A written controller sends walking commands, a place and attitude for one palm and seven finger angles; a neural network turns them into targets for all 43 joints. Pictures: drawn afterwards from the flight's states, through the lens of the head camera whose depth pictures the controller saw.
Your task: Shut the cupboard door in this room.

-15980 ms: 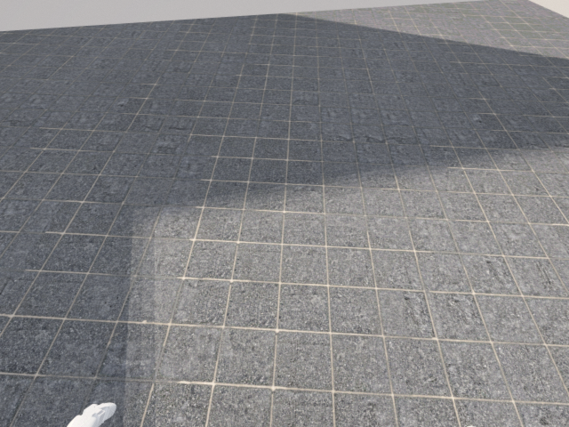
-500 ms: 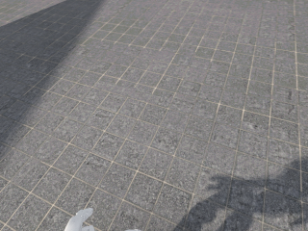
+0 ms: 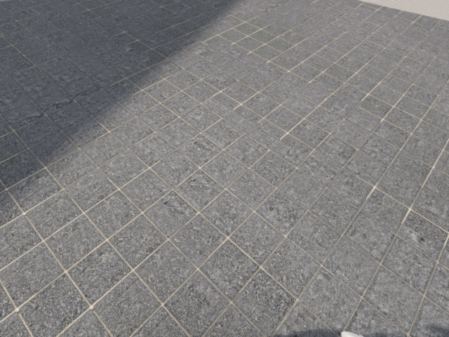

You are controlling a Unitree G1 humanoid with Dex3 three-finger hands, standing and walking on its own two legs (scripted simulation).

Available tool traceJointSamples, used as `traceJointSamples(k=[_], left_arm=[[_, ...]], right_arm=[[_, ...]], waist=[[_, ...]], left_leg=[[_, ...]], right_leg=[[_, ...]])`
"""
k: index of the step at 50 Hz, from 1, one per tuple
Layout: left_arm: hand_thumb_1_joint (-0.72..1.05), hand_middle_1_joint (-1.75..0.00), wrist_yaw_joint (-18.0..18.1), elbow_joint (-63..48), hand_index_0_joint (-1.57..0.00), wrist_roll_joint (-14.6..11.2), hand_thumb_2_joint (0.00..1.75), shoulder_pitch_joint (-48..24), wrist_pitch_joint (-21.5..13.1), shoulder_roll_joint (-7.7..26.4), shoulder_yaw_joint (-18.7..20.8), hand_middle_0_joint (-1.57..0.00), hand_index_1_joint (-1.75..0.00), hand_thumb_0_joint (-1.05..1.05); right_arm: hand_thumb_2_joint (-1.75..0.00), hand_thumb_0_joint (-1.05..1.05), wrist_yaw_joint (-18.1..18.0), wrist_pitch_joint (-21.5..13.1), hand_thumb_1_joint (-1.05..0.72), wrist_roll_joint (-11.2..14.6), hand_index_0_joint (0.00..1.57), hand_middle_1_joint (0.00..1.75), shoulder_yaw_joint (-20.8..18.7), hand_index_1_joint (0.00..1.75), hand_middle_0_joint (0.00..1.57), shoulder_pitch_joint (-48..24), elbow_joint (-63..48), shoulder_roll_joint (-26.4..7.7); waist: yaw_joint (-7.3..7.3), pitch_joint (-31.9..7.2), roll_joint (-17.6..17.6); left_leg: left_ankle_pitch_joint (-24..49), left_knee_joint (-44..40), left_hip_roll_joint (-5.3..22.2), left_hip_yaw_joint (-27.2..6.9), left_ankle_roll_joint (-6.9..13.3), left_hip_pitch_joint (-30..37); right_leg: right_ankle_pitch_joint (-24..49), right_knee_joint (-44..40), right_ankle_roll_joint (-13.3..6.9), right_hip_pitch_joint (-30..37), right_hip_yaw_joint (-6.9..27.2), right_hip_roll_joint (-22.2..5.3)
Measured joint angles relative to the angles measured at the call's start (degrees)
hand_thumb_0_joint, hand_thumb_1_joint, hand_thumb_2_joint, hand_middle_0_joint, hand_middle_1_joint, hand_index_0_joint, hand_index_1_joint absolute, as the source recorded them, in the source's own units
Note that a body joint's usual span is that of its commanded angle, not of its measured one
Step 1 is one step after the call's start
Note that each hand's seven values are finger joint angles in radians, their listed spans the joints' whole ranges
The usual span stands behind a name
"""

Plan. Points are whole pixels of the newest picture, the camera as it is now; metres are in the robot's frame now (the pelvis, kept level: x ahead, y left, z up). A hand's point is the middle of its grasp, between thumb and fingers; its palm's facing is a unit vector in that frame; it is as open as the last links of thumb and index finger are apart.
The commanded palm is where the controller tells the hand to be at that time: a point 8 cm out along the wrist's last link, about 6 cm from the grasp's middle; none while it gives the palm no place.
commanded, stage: turn or walk to find it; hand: left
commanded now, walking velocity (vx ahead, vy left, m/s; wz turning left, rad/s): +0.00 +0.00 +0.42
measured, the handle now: out of the picture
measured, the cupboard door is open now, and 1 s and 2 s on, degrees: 77 77 77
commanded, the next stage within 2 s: none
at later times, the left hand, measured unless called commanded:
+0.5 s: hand out of the picture +0.08 +0.17 -0.13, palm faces +0.15 -0.94 -0.29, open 7.4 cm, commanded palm none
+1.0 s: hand out of the picture -0.12 +0.16 -0.16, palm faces +0.46 -0.85 -0.26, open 7.4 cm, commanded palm none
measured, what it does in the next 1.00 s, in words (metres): steps on the spot, turning left: right foot, then left foot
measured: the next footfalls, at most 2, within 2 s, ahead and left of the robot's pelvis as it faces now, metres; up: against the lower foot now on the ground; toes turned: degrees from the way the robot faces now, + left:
right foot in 0.46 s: +0.04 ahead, -0.13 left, +0.00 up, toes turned +6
left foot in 1.00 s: -0.08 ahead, +0.08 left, +0.00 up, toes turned +29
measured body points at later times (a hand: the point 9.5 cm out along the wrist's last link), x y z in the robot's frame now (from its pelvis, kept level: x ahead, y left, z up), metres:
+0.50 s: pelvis -0.02 -0.04 +0.01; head +0.02 -0.07 +0.45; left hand +0.07 +0.22 -0.11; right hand +0.05 -0.28 -0.16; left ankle -0.01 +0.10 -0.72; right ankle +0.00 -0.13 -0.73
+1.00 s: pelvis -0.05 -0.04 +0.01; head -0.01 -0.02 +0.45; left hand -0.14 +0.20 -0.14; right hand +0.14 -0.24 -0.14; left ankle -0.12 +0.06 -0.72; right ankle +0.00 -0.13 -0.72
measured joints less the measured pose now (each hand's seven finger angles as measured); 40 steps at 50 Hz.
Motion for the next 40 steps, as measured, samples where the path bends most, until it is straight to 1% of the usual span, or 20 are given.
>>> traceJointSamples(k=[1, 2, 4, 6, 10, 15, 19, 21, 22, 23, 24, 25, 26, 27, 28, 30, 32, 34, 36, 40], left_arm=[[0.91, -0.3, 0.11, 0.23, -0.2, -0.05, 0.9, -0.18, 0.71, 0.5, 0.14, -0.2, -0.29, 0.01], [0.91, -0.3, 0.18, 0.46, -0.2, -0.02, 0.9, -0.34, 1.27, 0.79, 0.26, -0.2, -0.29, 0.01], [0.91, -0.3, 0.0, 0.79, -0.2, 0.06, 0.9, -0.95, 1.88, 0.95, 0.42, -0.2, -0.29, 0.01], [0.91, -0.3, -0.39, 0.62, -0.2, 0.04, 0.9, -1.82, 1.7, 0.86, 0.39, -0.2, -0.29, 0.01], [0.91, -0.3, -0.68, -0.58, -0.2, -0.06, 0.9, -3.52, 0.83, 0.52, 0.13, -0.2, -0.29, 0.01], [0.91, -0.3, -0.46, -1.85, -0.2, -0.28, 0.9, -5.95, 0.73, -0.22, -0.18, -0.2, -0.29, 0.01], [0.91, -0.3, -0.33, -3.11, -0.2, -0.61, 0.9, -8.37, 0.55, -1.38, -0.62, -0.2, -0.29, 0.01], [0.91, -0.3, -0.35, -3.94, -0.2, -0.8, 0.9, -9.29, 0.02, -2.02, -0.88, -0.2, -0.29, 0.01], [0.91, -0.3, -0.38, -4.33, -0.2, -0.86, 0.9, -9.56, -0.4, -2.31, -1.04, -0.2, -0.29, 0.01], [0.91, -0.3, -0.4, -4.73, -0.2, -0.84, 0.9, -9.62, -0.93, -2.54, -1.2, -0.2, -0.29, 0.01], [0.91, -0.3, -0.27, -4.77, -0.2, -0.6, 0.9, -9.83, -1.49, -3.34, -1.35, -0.2, -0.29, 0.01], [0.91, -0.3, -0.26, -4.97, -0.2, -0.35, 0.9, -9.77, -1.88, -3.93, -1.68, -0.2, -0.29, 0.01], [0.91, -0.3, -0.27, -5.22, -0.2, -0.24, 0.9, -9.45, -2.08, -4.37, -1.99, -0.2, -0.29, 0.01], [0.91, -0.3, -0.18, -5.39, -0.2, -0.21, 0.9, -8.97, -2.13, -4.76, -2.1, -0.2, -0.29, 0.01], [0.9, -0.3, -0.09, -5.47, -0.2, -0.22, 0.9, -8.43, -2.02, -5.1, -2.1, -0.2, -0.29, 0.01], [0.9, -0.3, -0.02, -5.26, -0.2, -0.26, 0.9, -7.42, -1.73, -5.52, -2.14, -0.2, -0.29, 0.01], [0.9, -0.3, -0.01, -4.83, -0.2, -0.3, 0.9, -6.55, -1.7, -5.74, -2.17, -0.2, -0.3, 0.01], [0.9, -0.3, 0.04, -4.44, -0.2, -0.28, 0.9, -5.73, -1.83, -5.84, -2.15, -0.2, -0.3, 0.01], [0.9, -0.3, 0.11, -4.06, -0.2, -0.22, 0.9, -4.92, -2.0, -5.88, -2.1, -0.2, -0.3, 0.01], [0.91, -0.3, 0.22, -3.33, -0.2, 0.09, 0.9, -3.51, -2.21, -5.44, -1.71, -0.2, -0.3, 0.01]], right_arm=[[-0.9, 0.0, 0.05, -0.17, -0.91, -0.11, 0.19, 0.29, 0.3, 0.3, 0.19, -0.25, -0.27, 0.42], [-0.9, 0.0, -0.03, -0.31, -0.91, -0.24, 0.19, 0.29, 0.6, 0.3, 0.19, -0.28, -0.44, 0.78], [-0.9, 0.0, -0.49, -0.35, -0.91, -0.4, 0.2, 0.29, 1.02, 0.3, 0.2, -0.08, -0.61, 1.29], [-0.9, 0.0, -0.82, -0.4, -0.91, -0.38, 0.2, 0.29, 1.37, 0.3, 0.2, 0.19, -0.59, 1.58], [-0.9, 0.0, -0.94, -0.73, -0.91, -0.18, 0.2, 0.3, 1.62, 0.3, 0.2, 1.24, -0.33, 2.16], [-0.9, 0.0, -0.86, -0.73, -0.91, -0.33, 0.2, 0.3, 1.27, 0.3, 0.2, 3.44, 0.09, 2.69], [-0.9, 0.0, -0.86, -0.17, -0.91, -0.67, 0.2, 0.3, 0.65, 0.3, 0.2, 5.35, 0.69, 2.27], [-0.9, 0.0, -0.83, 0.24, -0.91, -0.75, 0.2, 0.3, 0.27, 0.3, 0.2, 6.21, 1.16, 1.82], [-0.9, 0.0, -0.81, 0.43, -0.91, -0.68, 0.2, 0.3, 0.07, 0.3, 0.2, 6.67, 1.4, 1.55], [-0.9, 0.0, -0.77, 0.6, -0.91, -0.54, 0.2, 0.3, -0.16, 0.3, 0.2, 7.18, 1.63, 1.27], [-0.9, 0.0, -0.71, 0.8, -0.91, -0.31, 0.2, 0.3, -0.52, 0.3, 0.2, 7.39, 1.98, 0.58], [-0.9, 0.0, -0.76, 1.14, -0.91, -0.18, 0.2, 0.3, -0.9, 0.3, 0.2, 7.62, 2.27, 0.12], [-0.9, 0.0, -0.77, 1.59, -0.91, -0.21, 0.2, 0.3, -1.22, 0.3, 0.2, 7.94, 2.48, -0.2], [-0.9, 0.01, -0.69, 2.09, -0.91, -0.32, 0.2, 0.3, -1.48, 0.3, 0.2, 8.24, 2.7, -0.47], [-0.9, 0.01, -0.54, 2.49, -0.91, -0.44, 0.2, 0.3, -1.73, 0.3, 0.2, 8.42, 2.94, -0.72], [-0.9, 0.01, -0.18, 2.82, -0.91, -0.68, 0.2, 0.29, -2.09, 0.3, 0.2, 8.61, 3.24, -1.23], [-0.9, 0.01, 0.08, 2.78, -0.91, -0.74, 0.2, 0.29, -2.28, 0.3, 0.2, 8.84, 3.32, -1.57], [-0.9, 0.01, 0.21, 2.77, -0.91, -0.74, 0.2, 0.29, -2.33, 0.3, 0.19, 9.07, 3.43, -1.7], [-0.9, 0.0, 0.23, 2.89, -0.91, -0.75, 0.19, 0.29, -2.23, 0.3, 0.19, 9.1, 3.7, -1.74], [-0.9, 0.0, 0.11, 3.21, -0.91, -0.65, 0.19, 0.29, -1.95, 0.3, 0.19, 8.22, 4.12, -1.68]], waist=[[0.31, 0.11, -0.5], [0.45, -0.06, -0.64], [0.33, -0.52, -0.31], [0.09, -0.66, 0.19], [-0.31, -0.8, 0.69], [-1.73, -0.99, 1.18], [-3.45, -0.8, 2.53], [-4.04, -0.78, 3.29], [-4.19, -0.87, 3.64], [-4.23, -1.04, 3.92], [-4.39, -0.72, 5.48], [-4.64, -0.53, 6.38], [-4.78, -0.63, 6.6], [-4.75, -0.9, 6.51], [-4.61, -1.14, 6.35], [-4.5, -1.4, 6.17], [-4.58, -1.53, 6.03], [-4.48, -1.59, 5.69], [-4.12, -1.61, 5.24], [-3.05, -1.25, 4.42]], left_leg=[[-0.44, 0.51, -0.25, -0.09, 0.78, -0.1], [-0.45, 0.19, -0.28, -0.31, 1.15, 0.08], [0.75, -1.99, -0.29, -1.17, 1.24, 0.82], [2.57, -4.65, -0.5, -2.14, 1.34, 1.6], [5.16, -8.35, -1.24, -3.56, 1.65, 2.52], [6.18, -9.12, -2.12, -5.09, 1.28, 2.19], [6.18, -7.64, -2.5, -6.88, 0.37, 0.67], [5.96, -6.34, -2.72, -7.75, -0.37, -0.51], [5.67, -5.34, -2.88, -8.17, -0.84, -1.25], [5.14, -3.9, -3.11, -8.54, -1.38, -2.15], [4.37, -1.77, -2.54, -9.39, -1.44, -3.08], [-0.1, 2.23, -2.6, -9.7, -1.7, -4.5], [-4.22, 7.84, -3.13, -9.41, -1.91, -6.42], [-6.36, 13.76, -3.55, -8.87, -2.03, -8.33], [-6.79, 19.35, -3.63, -8.25, -2.18, -9.99], [-4.68, 27.97, -2.84, -7.27, -2.73, -12.37], [-1.87, 32.66, -1.64, -7.04, -3.46, -13.51], [-0.14, 34.27, -0.41, -7.05, -4.22, -13.59], [0.1, 33.67, 0.64, -7.04, -4.85, -12.89], [-2.33, 28.23, 2.08, -6.26, -5.49, -10.27]], right_leg=[[-3.59, 4.41, 0.45, -1.7, 2.44, 0.62], [-5.2, 8.52, 0.8, -3.3, 4.32, 1.38], [-4.23, 15.09, 1.47, -5.98, 6.91, 2.58], [-1.53, 18.95, 2.01, -7.85, 8.68, 3.15], [1.54, 20.55, 3.08, -9.35, 10.82, 3.46], [0.61, 16.07, 3.75, -8.06, 11.64, 4.1], [-1.41, 7.21, 3.31, -4.86, 11.39, 5.5], [0.17, 0.93, 2.85, -2.46, 11.12, 6.38], [2.65, -3.24, 2.66, -0.79, 10.81, 6.76], [5.98, -7.88, 2.05, 1.12, 10.38, 6.96], [7.43, -8.87, 0.0, 1.7, 9.34, 7.8], [7.48, -8.44, -1.81, 1.82, 8.44, 7.99], [7.12, -8.11, -3.08, 1.95, 7.73, 7.59], [6.92, -8.33, -3.85, 2.27, 7.2, 7.04], [7.03, -9.04, -4.23, 2.79, 6.78, 6.58], [7.9, -10.96, -4.34, 3.88, 5.93, 6.0], [8.79, -12.63, -4.44, 4.69, 4.83, 5.64], [9.34, -13.73, -4.65, 5.14, 3.69, 5.31], [9.56, -14.24, -4.84, 5.26, 2.64, 4.93], [9.5, -14.18, -4.8, 5.01, 0.53, 3.99]])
